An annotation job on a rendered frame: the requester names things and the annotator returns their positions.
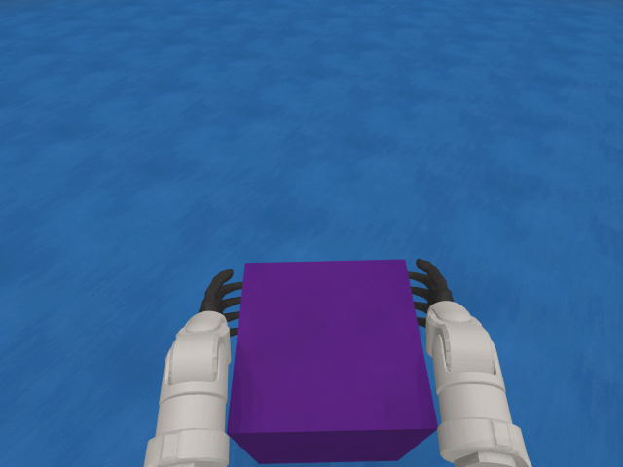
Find left robot hand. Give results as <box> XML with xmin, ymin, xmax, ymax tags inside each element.
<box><xmin>199</xmin><ymin>269</ymin><xmax>243</xmax><ymax>337</ymax></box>

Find robot right forearm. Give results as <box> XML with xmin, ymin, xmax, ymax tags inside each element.
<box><xmin>425</xmin><ymin>301</ymin><xmax>532</xmax><ymax>467</ymax></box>

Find robot left forearm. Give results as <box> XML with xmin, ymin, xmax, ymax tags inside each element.
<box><xmin>144</xmin><ymin>311</ymin><xmax>231</xmax><ymax>467</ymax></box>

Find carton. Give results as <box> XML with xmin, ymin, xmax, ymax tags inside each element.
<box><xmin>227</xmin><ymin>260</ymin><xmax>438</xmax><ymax>464</ymax></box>

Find right robot hand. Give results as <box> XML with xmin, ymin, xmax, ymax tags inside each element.
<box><xmin>408</xmin><ymin>259</ymin><xmax>454</xmax><ymax>328</ymax></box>

